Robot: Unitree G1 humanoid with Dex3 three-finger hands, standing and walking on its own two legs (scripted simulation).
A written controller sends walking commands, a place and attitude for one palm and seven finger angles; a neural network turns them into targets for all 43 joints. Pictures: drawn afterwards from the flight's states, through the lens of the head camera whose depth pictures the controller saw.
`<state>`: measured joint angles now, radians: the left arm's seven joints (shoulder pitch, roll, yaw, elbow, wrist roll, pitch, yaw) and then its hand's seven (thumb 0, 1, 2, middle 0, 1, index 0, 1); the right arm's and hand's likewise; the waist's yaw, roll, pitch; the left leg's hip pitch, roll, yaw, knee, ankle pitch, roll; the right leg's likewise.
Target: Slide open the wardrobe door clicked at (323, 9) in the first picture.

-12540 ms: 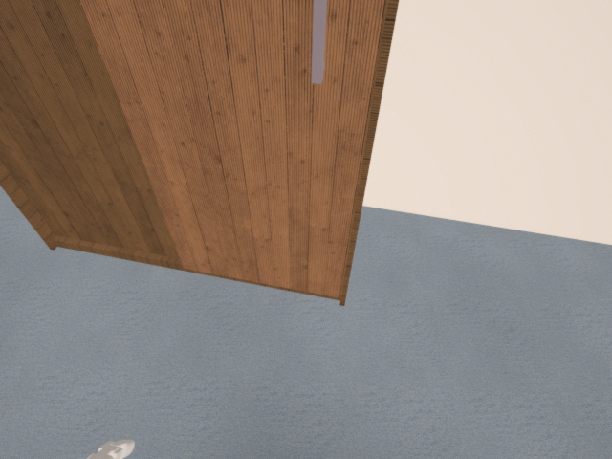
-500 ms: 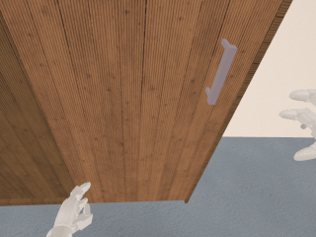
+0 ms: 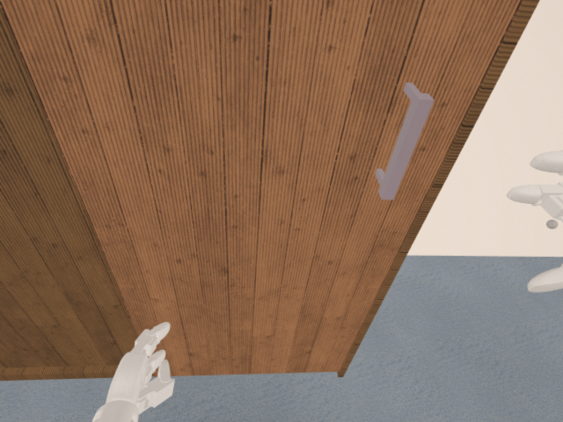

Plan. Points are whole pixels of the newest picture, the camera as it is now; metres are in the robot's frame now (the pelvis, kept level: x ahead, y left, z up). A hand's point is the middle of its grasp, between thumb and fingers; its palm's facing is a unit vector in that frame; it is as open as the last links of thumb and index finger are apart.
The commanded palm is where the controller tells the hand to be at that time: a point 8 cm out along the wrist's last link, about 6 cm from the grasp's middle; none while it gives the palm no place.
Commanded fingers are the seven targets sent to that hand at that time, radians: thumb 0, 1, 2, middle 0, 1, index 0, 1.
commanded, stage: move the hooked fingers beside the handle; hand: right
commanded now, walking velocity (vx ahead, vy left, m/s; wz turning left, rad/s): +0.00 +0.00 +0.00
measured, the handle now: (398, 144) +0.46 -0.16 +0.22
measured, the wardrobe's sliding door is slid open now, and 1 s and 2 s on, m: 0.00 0.00 0.00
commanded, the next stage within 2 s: none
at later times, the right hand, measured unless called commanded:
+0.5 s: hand (515, 209) +0.31 -0.26 +0.22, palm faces +0.05 +0.99 -0.11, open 14.0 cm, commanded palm +0.28 -0.30 +0.23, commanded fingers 0.00 0.50 -0.30 0.30 1.20 0.30 1.20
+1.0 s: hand (476, 183) +0.37 -0.24 +0.22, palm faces +0.01 +1.00 -0.05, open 14.0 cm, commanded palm +0.34 -0.29 +0.23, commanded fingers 0.00 0.50 -0.30 0.30 1.20 0.30 1.20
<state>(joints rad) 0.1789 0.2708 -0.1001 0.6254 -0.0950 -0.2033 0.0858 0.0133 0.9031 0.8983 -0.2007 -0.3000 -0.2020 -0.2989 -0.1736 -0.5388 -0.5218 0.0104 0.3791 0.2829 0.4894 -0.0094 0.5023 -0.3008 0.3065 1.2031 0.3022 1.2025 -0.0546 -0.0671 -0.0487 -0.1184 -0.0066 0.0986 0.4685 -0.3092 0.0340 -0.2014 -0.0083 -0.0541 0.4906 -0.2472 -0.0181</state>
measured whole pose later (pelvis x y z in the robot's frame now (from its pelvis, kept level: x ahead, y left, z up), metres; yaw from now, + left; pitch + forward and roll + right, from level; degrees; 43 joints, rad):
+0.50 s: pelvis +0.00 -0.01 +0.00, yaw -1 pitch -2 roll +0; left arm 0.18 0.28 -0.09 0.62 -0.10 -0.17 0.09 0.01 0.90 0.90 -0.20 -0.30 -0.20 -0.30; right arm -0.32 -0.51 -0.41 0.14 0.29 0.36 0.39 -0.01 0.50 -0.30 0.30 1.20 0.30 1.20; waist -0.04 -0.07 -0.03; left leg -0.13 0.01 0.10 0.47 -0.30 0.03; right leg -0.21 0.01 -0.05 0.47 -0.23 -0.03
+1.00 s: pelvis +0.00 +0.00 +0.00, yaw +0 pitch -1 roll +0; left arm 0.22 0.29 -0.08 0.65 -0.10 -0.14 0.10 0.01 0.90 0.90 -0.20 -0.30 -0.20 -0.30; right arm -0.49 -0.50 -0.38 0.38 0.27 0.25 0.38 -0.01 0.50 -0.30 0.30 1.20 0.30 1.20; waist -0.01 -0.05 -0.03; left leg -0.15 0.00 0.09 0.46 -0.30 0.04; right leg -0.22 0.00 -0.06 0.47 -0.24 -0.02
